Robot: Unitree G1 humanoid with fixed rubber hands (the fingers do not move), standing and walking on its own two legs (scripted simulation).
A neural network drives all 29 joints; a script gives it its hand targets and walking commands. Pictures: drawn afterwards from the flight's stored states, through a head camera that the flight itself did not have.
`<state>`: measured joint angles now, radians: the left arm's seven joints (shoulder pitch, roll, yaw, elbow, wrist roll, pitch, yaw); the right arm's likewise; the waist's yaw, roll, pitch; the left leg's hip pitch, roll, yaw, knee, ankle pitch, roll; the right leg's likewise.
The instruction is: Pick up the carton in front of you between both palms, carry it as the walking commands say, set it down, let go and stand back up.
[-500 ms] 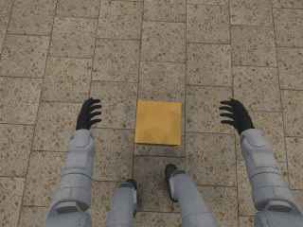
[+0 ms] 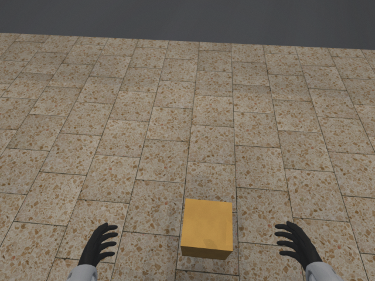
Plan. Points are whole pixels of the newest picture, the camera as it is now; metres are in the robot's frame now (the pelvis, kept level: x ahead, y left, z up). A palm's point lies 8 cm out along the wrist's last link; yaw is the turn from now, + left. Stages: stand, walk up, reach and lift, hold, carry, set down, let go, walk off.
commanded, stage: let go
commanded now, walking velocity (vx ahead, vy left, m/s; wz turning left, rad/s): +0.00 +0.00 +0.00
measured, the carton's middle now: (205, 230) +0.36 -0.07 -0.65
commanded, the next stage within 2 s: stand in 0.44 s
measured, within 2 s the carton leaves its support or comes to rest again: neither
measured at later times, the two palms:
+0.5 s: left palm (84, 276) +0.15 +0.24 -0.08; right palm (318, 257) +0.16 -0.26 -0.07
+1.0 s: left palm out of the picture +0.12 +0.28 -0.09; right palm (334, 267) +0.14 -0.30 -0.10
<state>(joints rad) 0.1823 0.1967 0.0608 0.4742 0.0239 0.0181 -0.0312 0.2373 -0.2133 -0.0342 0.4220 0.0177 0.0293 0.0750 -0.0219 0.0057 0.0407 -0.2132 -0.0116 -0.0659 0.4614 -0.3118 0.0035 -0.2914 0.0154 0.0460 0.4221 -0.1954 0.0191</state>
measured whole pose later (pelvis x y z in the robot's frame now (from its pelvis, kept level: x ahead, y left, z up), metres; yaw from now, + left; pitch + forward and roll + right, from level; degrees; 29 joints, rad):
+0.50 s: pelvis +0.00 -0.01 +0.00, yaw +0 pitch -2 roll -1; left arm 0.21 0.22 0.02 0.55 0.03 0.07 0.00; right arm 0.21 -0.26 -0.04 0.46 -0.03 0.14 0.00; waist 0.00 0.03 0.04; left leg -0.11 -0.01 -0.06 0.51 -0.35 -0.01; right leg -0.20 0.02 0.04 0.50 -0.25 0.01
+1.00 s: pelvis +0.01 -0.02 +0.00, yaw +2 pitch -1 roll +0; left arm 0.16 0.32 0.04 0.83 0.04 0.00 0.02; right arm 0.20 -0.35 -0.03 0.76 -0.04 0.01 -0.03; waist 0.01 0.04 0.01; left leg -0.12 0.00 -0.09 0.48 -0.35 -0.02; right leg -0.22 0.01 0.01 0.50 -0.27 -0.01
